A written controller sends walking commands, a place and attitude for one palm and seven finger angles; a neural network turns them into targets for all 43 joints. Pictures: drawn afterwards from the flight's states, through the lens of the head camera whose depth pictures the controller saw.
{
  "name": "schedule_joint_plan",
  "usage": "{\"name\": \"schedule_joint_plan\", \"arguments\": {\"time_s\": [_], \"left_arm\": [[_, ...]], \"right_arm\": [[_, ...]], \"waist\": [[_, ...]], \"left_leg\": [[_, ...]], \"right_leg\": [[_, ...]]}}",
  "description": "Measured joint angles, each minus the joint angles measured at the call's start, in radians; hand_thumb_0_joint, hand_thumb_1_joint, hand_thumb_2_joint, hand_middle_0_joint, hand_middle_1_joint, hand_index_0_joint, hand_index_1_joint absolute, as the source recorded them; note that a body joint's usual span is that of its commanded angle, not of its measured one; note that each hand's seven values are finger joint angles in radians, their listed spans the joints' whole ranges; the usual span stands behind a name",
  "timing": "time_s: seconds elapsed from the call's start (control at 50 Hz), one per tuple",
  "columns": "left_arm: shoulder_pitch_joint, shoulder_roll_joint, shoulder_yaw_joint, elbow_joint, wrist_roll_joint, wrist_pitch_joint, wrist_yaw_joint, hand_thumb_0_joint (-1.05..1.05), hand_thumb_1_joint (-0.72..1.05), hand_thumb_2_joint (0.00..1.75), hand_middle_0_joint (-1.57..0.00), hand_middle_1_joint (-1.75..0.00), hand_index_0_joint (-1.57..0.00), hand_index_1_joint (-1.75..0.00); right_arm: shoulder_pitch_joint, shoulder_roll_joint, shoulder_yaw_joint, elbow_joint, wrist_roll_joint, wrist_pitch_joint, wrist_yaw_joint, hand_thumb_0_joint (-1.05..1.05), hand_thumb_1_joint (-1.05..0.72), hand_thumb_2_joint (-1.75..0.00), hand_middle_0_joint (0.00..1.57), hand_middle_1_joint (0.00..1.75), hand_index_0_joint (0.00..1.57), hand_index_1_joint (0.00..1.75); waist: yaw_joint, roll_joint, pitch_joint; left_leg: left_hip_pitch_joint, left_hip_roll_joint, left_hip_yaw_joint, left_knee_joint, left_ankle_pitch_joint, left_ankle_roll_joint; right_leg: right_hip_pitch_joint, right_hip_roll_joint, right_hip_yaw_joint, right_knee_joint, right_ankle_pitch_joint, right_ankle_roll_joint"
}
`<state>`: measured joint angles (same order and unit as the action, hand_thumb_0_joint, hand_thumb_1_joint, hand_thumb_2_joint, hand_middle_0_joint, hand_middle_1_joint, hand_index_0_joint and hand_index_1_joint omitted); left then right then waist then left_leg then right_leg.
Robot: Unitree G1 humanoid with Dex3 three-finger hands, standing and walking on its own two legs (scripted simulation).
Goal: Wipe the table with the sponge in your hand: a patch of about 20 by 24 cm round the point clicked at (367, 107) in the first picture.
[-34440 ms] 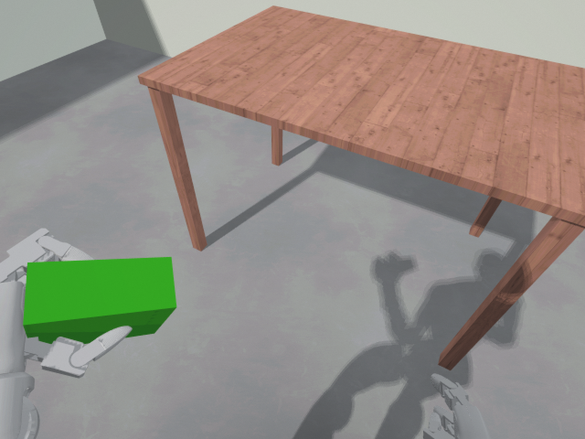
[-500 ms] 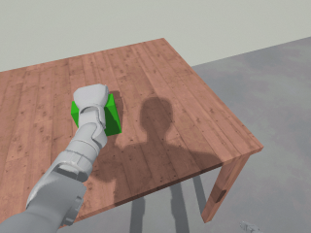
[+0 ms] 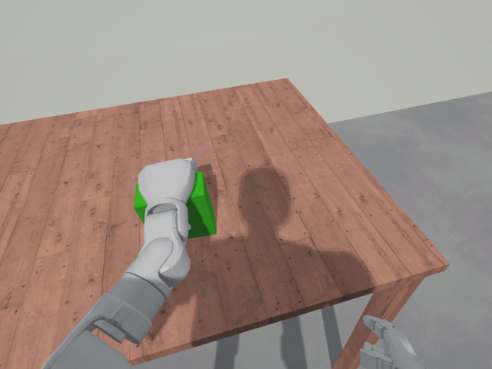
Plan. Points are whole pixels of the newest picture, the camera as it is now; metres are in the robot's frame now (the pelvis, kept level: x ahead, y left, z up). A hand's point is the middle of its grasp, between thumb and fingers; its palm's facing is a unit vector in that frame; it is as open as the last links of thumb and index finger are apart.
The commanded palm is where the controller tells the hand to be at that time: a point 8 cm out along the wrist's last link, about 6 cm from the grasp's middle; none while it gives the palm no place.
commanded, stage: wipe back along the third lane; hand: left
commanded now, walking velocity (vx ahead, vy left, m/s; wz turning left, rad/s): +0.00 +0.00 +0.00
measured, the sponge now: (181, 216) +0.36 +0.17 +0.06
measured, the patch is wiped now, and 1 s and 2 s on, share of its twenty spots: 1.00 1.00 1.00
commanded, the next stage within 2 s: slide back across to the middle lane in 1.14 s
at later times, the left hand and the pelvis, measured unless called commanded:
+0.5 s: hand (184, 224) +0.31 +0.14 +0.11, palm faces +0.13 -0.13 -0.98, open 9.5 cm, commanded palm +0.26 +0.12 +0.14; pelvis -0.01 -0.01 +0.00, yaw +0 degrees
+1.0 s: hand (189, 249) +0.26 +0.12 +0.11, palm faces +0.17 -0.22 -0.96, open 9.5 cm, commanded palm +0.20 +0.10 +0.13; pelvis -0.01 -0.03 +0.00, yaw +0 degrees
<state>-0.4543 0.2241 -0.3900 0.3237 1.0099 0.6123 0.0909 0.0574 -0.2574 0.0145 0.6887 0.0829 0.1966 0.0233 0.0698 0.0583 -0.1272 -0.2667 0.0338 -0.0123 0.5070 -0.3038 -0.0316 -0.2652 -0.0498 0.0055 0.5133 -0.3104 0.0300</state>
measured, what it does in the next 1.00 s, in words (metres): stands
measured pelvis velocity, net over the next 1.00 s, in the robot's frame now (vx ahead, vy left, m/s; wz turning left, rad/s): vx -0.01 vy -0.03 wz -0.01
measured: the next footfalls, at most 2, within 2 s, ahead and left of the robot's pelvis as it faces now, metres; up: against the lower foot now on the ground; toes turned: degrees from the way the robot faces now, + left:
none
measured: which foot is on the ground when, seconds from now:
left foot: down 0.00-1.00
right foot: down 0.00-1.00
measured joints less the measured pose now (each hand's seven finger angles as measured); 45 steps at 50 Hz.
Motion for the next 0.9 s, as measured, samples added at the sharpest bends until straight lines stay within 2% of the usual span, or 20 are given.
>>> {"name": "schedule_joint_plan", "arguments": {"time_s": [0.14,0.26,0.5,0.7,0.9], "left_arm": [[0.072,0.016,-0.029,-0.126,0.007,0.037,-0.020,0.03,-0.43,1.07,-0.73,-1.41,-0.76,-1.38],[0.129,0.020,-0.036,-0.203,0.014,0.044,-0.029,0.03,-0.43,1.07,-0.73,-1.42,-0.76,-1.38],[0.212,0.019,-0.032,-0.303,-0.005,0.018,-0.029,0.04,-0.43,1.07,-0.72,-1.42,-0.75,-1.38],[0.253,0.020,-0.031,-0.326,0.000,-0.004,-0.017,0.04,-0.43,1.07,-0.72,-1.43,-0.75,-1.39],[0.390,0.020,-0.010,-0.486,-0.014,-0.028,-0.009,0.04,-0.43,1.07,-0.72,-1.43,-0.75,-1.39]], "right_arm": [[0.002,-0.004,0.002,-0.006,0.004,0.004,0.015,0.01,-0.91,-0.90,0.20,0.30,0.19,0.30],[0.003,-0.005,-0.002,-0.016,0.005,0.008,0.029,0.01,-0.91,-0.90,0.20,0.30,0.18,0.30],[-0.010,-0.001,0.006,-0.011,0.005,0.020,0.027,0.01,-0.91,-0.90,0.20,0.30,0.16,0.29],[-0.013,0.005,0.009,-0.016,0.004,0.011,0.032,0.01,-0.91,-0.90,0.20,0.30,0.17,0.29],[-0.002,0.003,0.007,-0.028,0.001,0.019,0.049,0.01,-0.91,-0.90,0.20,0.30,0.18,0.29]], "waist": [[0.006,0.009,0.015],[0.006,0.022,0.015],[0.021,0.034,0.026],[0.024,0.046,0.030],[0.028,0.055,0.030]], "left_leg": [[0.011,0.001,-0.001,0.014,-0.012,-0.001],[0.013,0.004,-0.001,0.022,-0.016,-0.004],[0.031,0.013,-0.007,0.022,-0.007,-0.016],[0.034,0.022,-0.011,0.020,0.000,-0.020],[0.052,0.029,-0.007,0.022,-0.005,-0.017]], "right_leg": [[0.011,0.001,-0.001,0.015,-0.013,-0.002],[0.010,0.003,-0.001,0.029,-0.020,-0.004],[0.018,0.013,-0.006,0.052,-0.025,-0.015],[0.014,0.023,-0.009,0.065,-0.026,-0.027],[0.031,0.030,-0.006,0.066,-0.029,-0.031]]}}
